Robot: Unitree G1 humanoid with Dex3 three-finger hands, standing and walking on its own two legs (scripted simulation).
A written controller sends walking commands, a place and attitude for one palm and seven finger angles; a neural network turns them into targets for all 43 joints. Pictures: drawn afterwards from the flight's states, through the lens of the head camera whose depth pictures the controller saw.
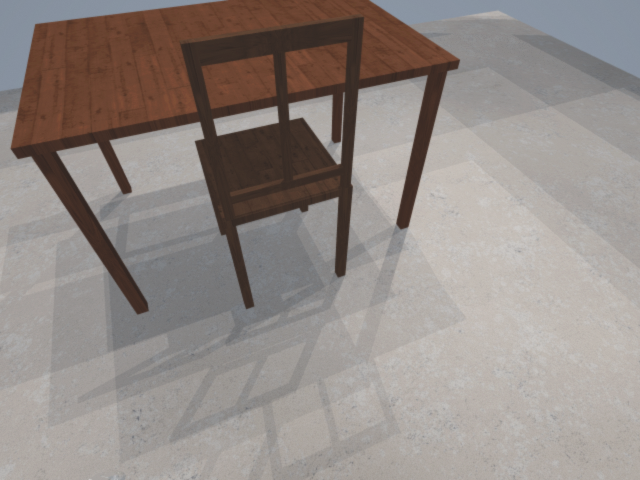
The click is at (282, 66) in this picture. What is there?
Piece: chair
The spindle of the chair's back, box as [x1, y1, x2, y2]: [273, 52, 292, 181]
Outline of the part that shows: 284,52 273,54 283,175 286,181 292,179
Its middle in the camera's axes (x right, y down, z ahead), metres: -0.09 -0.28 +0.96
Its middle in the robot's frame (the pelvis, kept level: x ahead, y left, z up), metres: +0.90 +0.14 -0.05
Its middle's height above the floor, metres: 0.72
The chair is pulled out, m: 0.00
